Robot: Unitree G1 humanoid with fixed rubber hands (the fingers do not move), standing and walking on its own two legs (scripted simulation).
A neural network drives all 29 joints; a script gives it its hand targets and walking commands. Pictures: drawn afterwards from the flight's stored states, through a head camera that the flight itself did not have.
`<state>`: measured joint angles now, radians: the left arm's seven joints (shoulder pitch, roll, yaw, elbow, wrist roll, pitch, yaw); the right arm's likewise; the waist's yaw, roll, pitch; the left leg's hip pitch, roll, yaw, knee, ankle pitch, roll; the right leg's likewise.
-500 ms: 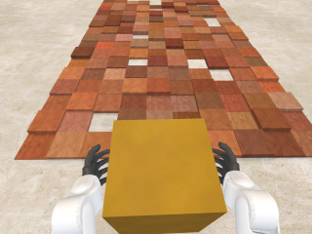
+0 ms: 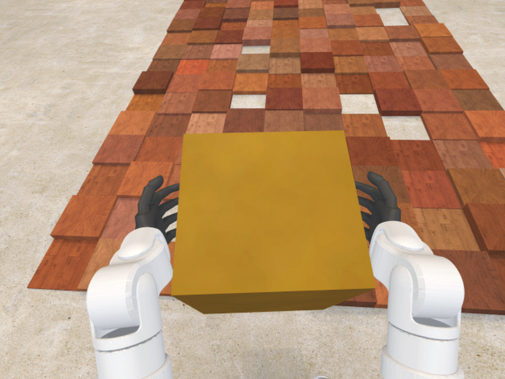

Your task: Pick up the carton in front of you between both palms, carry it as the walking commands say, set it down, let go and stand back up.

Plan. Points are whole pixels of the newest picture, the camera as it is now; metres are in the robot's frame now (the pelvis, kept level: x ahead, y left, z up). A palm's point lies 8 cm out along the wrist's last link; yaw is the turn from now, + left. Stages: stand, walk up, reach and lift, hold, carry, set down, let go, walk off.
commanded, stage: carry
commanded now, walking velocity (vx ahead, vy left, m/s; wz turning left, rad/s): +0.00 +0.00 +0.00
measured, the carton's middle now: (264, 235) +0.31 +0.01 +0.07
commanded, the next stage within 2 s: none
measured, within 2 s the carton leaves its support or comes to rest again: neither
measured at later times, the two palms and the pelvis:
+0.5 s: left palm (187, 123) +0.51 +0.14 +0.13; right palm (362, 128) +0.49 -0.17 +0.12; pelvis +0.15 +0.00 +0.01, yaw -2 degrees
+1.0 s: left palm (195, 120) +0.55 +0.13 +0.11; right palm (357, 127) +0.52 -0.17 +0.10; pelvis +0.21 +0.00 +0.02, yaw -2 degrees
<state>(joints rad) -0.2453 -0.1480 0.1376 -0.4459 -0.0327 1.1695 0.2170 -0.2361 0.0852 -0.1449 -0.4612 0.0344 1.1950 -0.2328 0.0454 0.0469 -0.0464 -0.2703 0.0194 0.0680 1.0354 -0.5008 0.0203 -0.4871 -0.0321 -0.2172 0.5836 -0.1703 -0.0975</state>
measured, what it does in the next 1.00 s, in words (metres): walks ahead: left foot, then right foot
